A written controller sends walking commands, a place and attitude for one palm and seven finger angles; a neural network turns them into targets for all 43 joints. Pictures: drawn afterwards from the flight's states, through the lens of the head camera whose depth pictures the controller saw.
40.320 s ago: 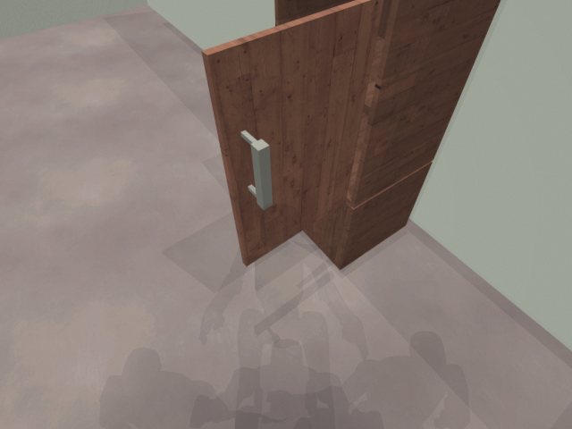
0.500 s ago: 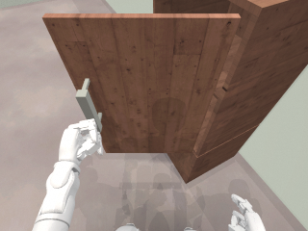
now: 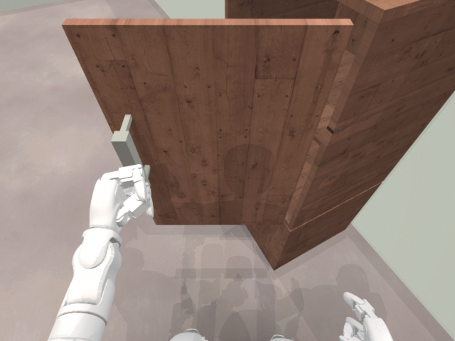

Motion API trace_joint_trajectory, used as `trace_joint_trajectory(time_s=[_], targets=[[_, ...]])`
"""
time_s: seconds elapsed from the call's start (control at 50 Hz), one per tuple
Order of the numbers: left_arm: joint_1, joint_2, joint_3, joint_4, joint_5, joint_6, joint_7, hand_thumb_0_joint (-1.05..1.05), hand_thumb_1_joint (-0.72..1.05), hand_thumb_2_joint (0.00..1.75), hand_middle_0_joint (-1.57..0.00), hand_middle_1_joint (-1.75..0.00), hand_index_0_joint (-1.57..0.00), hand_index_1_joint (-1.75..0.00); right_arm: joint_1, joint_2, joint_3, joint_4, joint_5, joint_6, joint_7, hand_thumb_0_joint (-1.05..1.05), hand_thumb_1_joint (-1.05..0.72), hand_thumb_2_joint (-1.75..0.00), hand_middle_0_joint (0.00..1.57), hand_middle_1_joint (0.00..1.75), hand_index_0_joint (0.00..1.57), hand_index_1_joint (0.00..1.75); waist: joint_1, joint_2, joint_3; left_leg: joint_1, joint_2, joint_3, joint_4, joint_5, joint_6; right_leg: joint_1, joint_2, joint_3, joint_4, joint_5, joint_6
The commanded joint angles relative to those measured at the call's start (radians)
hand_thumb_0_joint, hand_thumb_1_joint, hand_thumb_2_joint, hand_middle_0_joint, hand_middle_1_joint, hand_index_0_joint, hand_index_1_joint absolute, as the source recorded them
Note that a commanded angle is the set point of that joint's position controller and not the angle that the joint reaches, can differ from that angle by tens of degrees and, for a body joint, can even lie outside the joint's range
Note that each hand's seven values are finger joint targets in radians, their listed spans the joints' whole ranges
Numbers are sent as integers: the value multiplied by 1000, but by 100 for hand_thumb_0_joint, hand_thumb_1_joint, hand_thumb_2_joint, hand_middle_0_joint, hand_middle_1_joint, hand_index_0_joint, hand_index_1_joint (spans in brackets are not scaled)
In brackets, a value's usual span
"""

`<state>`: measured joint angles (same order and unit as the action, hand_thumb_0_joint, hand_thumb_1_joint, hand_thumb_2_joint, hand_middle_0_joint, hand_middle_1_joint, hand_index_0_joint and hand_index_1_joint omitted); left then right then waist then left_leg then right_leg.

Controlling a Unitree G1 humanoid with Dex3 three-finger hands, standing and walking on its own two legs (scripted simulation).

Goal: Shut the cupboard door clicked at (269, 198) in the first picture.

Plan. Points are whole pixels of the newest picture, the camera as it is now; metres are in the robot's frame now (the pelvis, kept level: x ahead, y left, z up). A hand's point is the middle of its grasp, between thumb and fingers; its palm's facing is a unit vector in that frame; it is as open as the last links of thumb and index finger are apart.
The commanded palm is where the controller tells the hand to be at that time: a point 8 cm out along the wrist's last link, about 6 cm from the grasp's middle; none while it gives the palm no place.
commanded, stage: push the door shut along its arc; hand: left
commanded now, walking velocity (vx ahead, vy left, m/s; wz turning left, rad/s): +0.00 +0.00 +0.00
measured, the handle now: (135, 156) +0.43 +0.20 +0.07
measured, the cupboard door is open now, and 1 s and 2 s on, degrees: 62 47 30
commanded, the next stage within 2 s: pull the fist back off the door in 1.82 s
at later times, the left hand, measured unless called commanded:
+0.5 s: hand (151, 174) +0.39 +0.16 +0.07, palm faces -0.10 -0.99 -0.04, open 3.1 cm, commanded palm +0.38 +0.20 +0.07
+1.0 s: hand (171, 149) +0.45 +0.13 +0.07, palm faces -0.25 -0.97 -0.03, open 3.1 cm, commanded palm +0.44 +0.17 +0.07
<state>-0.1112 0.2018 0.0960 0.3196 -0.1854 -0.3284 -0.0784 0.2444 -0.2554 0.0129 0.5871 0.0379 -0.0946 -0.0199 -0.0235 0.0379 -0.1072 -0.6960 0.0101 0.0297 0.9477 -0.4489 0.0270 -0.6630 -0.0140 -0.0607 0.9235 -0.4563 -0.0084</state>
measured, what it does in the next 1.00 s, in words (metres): stands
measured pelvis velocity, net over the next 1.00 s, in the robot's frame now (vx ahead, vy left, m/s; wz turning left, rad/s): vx -0.01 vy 0.01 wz -0.01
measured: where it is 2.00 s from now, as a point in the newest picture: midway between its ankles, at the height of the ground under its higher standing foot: outside the picture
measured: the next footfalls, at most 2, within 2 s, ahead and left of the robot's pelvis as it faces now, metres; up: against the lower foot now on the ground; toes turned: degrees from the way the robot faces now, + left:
none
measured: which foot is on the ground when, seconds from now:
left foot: down 0.00-1.00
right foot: down 0.00-1.00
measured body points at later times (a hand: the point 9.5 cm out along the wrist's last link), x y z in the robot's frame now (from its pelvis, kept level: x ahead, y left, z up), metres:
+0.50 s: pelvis +0.00 -0.01 +0.00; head +0.06 -0.01 +0.45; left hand +0.39 +0.21 +0.07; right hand +0.10 -0.27 -0.11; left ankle +0.01 +0.10 -0.69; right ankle +0.00 -0.12 -0.69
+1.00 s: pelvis -0.01 +0.01 -0.01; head +0.08 +0.01 +0.43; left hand +0.46 +0.18 +0.08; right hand +0.04 -0.26 -0.13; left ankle +0.01 +0.10 -0.69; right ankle +0.00 -0.12 -0.69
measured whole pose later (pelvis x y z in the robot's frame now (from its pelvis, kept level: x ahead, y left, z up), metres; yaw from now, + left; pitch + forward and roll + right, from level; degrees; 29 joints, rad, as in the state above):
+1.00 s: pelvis -0.01 +0.01 -0.01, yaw -1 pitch +16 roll -1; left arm -0.76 0.36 0.21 1.04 -0.17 -0.37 -0.35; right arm 0.34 -0.28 0.02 0.64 0.04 -0.01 -0.02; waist -0.12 0.03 -0.11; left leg -0.84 0.01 0.04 0.99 -0.44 0.04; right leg -0.80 -0.01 -0.05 0.95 -0.44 0.00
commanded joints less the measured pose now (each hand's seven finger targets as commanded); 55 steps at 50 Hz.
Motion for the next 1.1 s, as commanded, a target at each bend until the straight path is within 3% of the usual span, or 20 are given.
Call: trace_joint_trajectory(time_s=[0.0,0.06,0.1,0.16,0.18,0.24,0.3,0.42,0.44,0.46,0.5,0.54,0.66,0.76,0.82,0.86,0.88,0.94,1.0,1.08], targets=[[-249,135,55,-147,-5,-16,-28,0,90,90,-130,-150,-130,-150,-6,-134,-53,-136,8,-31,-6,0,-90,-90,20,30,20,30,-25,-60,-245,177,-1,-45,-152,252,-10,121,16,24,-137,275,-8],[-348,212,121,-143,-15,-29,-30,0,90,90,-130,-150,-130,-150,-3,-138,-49,-129,4,-24,-16,0,-90,-90,20,30,20,30,-23,-64,-253,168,-1,-43,-147,246,-7,135,16,34,-139,274,-7],[-422,181,97,-147,-21,-55,-37,0,90,90,-130,-150,-130,-150,-9,-128,-48,-123,4,-28,-17,0,-90,-90,20,30,20,30,-35,-49,-274,185,-4,-37,-139,260,-5,134,14,40,-137,294,-5],[-491,233,124,-91,-14,-84,-52,0,90,90,-130,-150,-130,-150,4,-135,-48,-100,2,-29,-19,0,-90,-90,20,30,20,30,-37,-11,-286,191,0,-45,-130,274,-8,120,16,40,-123,294,-11],[-489,190,88,-59,-14,-82,-67,0,90,90,-130,-150,-130,-150,9,-131,-46,-99,2,-29,-16,0,-90,-90,20,30,20,30,-44,-2,-296,198,-3,-43,-127,279,-7,114,15,41,-123,302,-10],[-518,204,89,39,-17,-67,-110,0,90,90,-130,-150,-130,-150,27,-140,-49,-88,6,-21,-13,0,-90,-90,20,30,20,30,-52,-11,-284,175,-5,-43,-125,268,-9,109,14,43,-126,304,-10],[-571,248,119,61,-29,-62,-149,0,90,90,-130,-150,-130,-150,41,-147,-55,-85,9,-13,-17,0,-90,-90,20,30,20,30,-54,-40,-326,178,-7,-40,-120,300,-4,148,12,53,-131,351,-8],[-678,217,82,141,-43,-66,-199,0,90,90,-130,-150,-130,-150,64,-148,-56,-72,12,-4,-17,0,-90,-90,20,30,20,30,-73,-14,-319,194,-9,-45,-115,306,-2,110,15,46,-134,349,-10],[-713,249,103,152,-40,-72,-203,0,90,90,-130,-150,-130,-150,71,-154,-58,-63,12,-3,-17,0,-90,-90,20,30,20,30,-77,-25,-324,194,-6,-49,-111,308,-2,102,16,47,-130,348,-10],[-709,252,106,182,-38,-71,-207,0,90,90,-130,-150,-130,-150,75,-156,-56,-61,10,1,-17,0,-90,-90,20,30,20,30,-71,-3,-311,183,-9,-49,-109,308,0,96,16,49,-129,347,-13],[-799,236,80,218,-31,-80,-214,0,90,90,-130,-150,-130,-150,83,-155,-56,-51,12,5,-15,0,-90,-90,20,30,20,30,-93,-16,-310,190,-6,-58,-109,285,-1,57,17,42,-126,313,-12],[-835,243,84,260,-25,-85,-217,0,90,90,-130,-150,-130,-150,92,-159,-58,-47,11,9,-14,0,-90,-90,20,30,20,30,-96,-17,-315,191,-7,-62,-106,279,-1,42,20,41,-124,298,-14],[-971,323,138,367,-5,-104,-237,0,90,90,-130,-150,-130,-150,121,-170,-57,-23,5,25,-15,0,-90,-90,20,30,20,30,-105,0,-365,188,-6,-68,-89,276,4,18,21,45,-107,284,-16],[-993,305,125,408,-14,-109,-277,0,90,90,-130,-150,-130,-150,139,-173,-58,-27,3,33,-9,0,-90,-90,20,30,20,30,-108,31,-420,244,-1,-80,-78,355,0,-6,27,34,-93,327,-23],[-1009,331,153,474,-18,-99,-287,0,90,90,-130,-150,-130,-150,149,-178,-58,-24,4,44,-8,0,-90,-90,20,30,20,30,-113,-14,-382,201,1,-77,-80,324,0,-13,29,32,-97,309,-20],[-1038,333,156,496,-13,-98,-282,0,90,90,-130,-150,-130,-150,161,-179,-56,-26,2,48,-8,0,-90,-90,20,30,20,30,-113,-1,-357,186,-1,-81,-86,303,2,-31,29,27,-93,283,-23],[-1056,301,126,506,-6,-97,-283,0,90,90,-130,-150,-130,-150,164,-178,-54,-29,3,49,-4,0,-90,-90,20,30,20,30,-126,5,-360,198,1,-84,-89,302,1,-59,31,24,-92,270,-21],[-1118,341,146,526,14,-106,-275,0,90,90,-130,-150,-130,-150,179,-182,-57,-21,-4,55,-1,0,-90,-90,20,30,20,30,-135,-3,-354,173,3,-87,-77,270,2,-80,30,30,-88,242,-20],[-1174,324,125,555,22,-111,-285,0,90,90,-130,-150,-130,-150,188,-184,-57,-15,-5,56,1,0,-90,-90,20,30,20,30,-155,9,-378,186,4,-91,-60,272,5,-112,35,30,-79,236,-20],[-1253,401,179,570,23,-106,-301,0,90,90,-130,-150,-130,-150,212,-196,-54,-7,-8,56,-4,0,-90,-90,20,30,20,30,-163,25,-441,188,3,-98,-39,300,9,-108,37,36,-63,259,-21]])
